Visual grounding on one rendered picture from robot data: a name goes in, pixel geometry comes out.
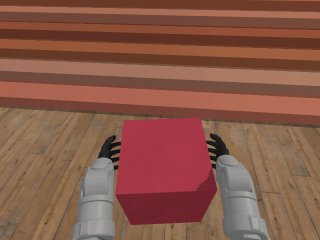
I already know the robot right hand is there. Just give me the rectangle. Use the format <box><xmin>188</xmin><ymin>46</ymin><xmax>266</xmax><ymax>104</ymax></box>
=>
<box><xmin>206</xmin><ymin>133</ymin><xmax>230</xmax><ymax>169</ymax></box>

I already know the robot left hand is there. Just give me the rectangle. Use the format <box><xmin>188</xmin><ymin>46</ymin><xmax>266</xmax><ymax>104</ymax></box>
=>
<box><xmin>98</xmin><ymin>135</ymin><xmax>121</xmax><ymax>170</ymax></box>

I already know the robot right forearm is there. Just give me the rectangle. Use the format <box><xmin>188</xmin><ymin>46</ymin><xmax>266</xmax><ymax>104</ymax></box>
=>
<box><xmin>216</xmin><ymin>155</ymin><xmax>271</xmax><ymax>240</ymax></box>

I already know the carton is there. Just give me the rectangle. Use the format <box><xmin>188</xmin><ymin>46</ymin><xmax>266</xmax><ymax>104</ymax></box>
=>
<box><xmin>115</xmin><ymin>117</ymin><xmax>218</xmax><ymax>225</ymax></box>

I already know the robot left forearm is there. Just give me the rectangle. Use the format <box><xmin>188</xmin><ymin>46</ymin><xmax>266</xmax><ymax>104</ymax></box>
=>
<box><xmin>71</xmin><ymin>157</ymin><xmax>115</xmax><ymax>240</ymax></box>

